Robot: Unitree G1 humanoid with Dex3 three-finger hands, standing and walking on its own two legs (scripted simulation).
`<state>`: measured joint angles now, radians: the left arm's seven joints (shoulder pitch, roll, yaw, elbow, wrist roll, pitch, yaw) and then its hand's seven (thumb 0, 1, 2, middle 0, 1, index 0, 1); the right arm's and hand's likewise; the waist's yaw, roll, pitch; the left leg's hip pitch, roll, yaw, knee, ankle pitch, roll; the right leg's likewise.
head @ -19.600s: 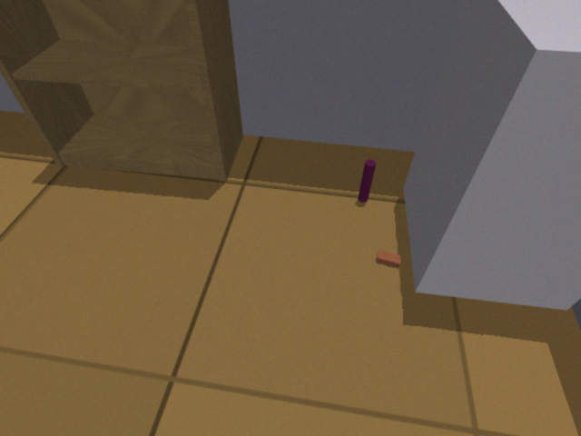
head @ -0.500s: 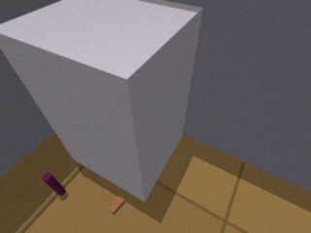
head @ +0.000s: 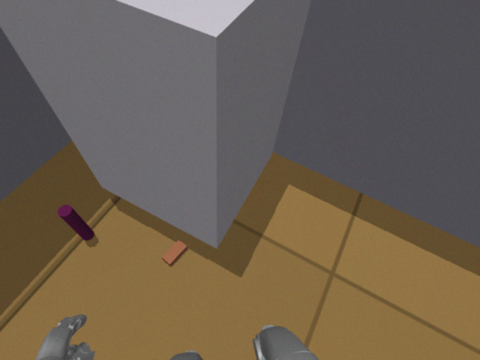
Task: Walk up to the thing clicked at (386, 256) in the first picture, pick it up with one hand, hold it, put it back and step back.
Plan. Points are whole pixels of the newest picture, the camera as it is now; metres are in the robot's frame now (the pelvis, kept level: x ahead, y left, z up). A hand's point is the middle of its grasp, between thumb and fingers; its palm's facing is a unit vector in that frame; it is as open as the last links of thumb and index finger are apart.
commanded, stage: walk up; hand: left
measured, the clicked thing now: (174, 252) +0.54 +0.22 -0.75
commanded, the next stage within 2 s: stand in 1.82 s
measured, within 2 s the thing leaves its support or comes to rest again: neither
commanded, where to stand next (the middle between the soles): +0.17 -0.04 m, yaw +3 degrees
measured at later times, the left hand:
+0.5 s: hand out of the picture +0.00 +0.25 -0.14, palm faces -0.01 -0.92 -0.39, open 7.4 cm
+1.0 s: hand out of the picture -0.19 +0.23 -0.14, palm faces -0.02 -0.93 -0.37, open 7.4 cm
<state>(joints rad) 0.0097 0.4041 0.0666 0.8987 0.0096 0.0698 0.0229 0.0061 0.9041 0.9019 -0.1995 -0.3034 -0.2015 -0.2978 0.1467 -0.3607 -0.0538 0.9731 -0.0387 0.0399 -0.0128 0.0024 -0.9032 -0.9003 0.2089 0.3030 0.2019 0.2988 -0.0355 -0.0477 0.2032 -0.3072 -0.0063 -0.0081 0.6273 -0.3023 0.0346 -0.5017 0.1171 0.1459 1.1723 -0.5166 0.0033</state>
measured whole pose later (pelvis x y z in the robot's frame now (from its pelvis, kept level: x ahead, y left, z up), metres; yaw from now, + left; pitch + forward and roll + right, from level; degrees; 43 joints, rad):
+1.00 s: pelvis -0.24 -0.04 +0.00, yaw -3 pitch -3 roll -1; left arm 0.27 0.34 0.07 0.96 0.04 0.00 -0.02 0.01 0.90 0.90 -0.20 -0.30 -0.20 -0.30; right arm 0.23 -0.41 -0.06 0.94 -0.02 0.02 0.01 0.00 -0.90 -0.90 0.21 0.30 0.20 0.30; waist 0.02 0.04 0.06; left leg -0.36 -0.03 -0.09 0.81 -0.45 -0.01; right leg -0.18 0.01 0.04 0.56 -0.33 -0.01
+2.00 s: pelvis -0.22 -0.03 +0.02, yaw +0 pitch -3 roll +0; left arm 0.09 0.35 0.01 1.10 0.00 -0.01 0.00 0.01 0.90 0.90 -0.20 -0.30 -0.20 -0.30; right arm 0.06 -0.34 -0.01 1.07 -0.01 -0.01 0.00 0.00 -0.90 -0.90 0.21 0.30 0.20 0.30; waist 0.01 0.00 0.10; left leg -0.15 -0.02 -0.05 0.42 -0.22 0.00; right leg -0.08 -0.02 -0.03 0.39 -0.25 0.01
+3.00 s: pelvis -0.21 -0.03 +0.01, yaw +1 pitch -2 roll -1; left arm 0.23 0.37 0.07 1.02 0.04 -0.05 -0.04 0.01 0.90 0.90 -0.20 -0.30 -0.21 -0.30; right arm 0.20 -0.39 -0.07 1.06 -0.04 -0.01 0.04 0.00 -0.90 -0.90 0.21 0.30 0.20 0.30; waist 0.03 0.02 0.04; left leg -0.32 0.01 -0.04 0.71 -0.41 0.02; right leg -0.09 0.00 -0.05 0.39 -0.26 -0.02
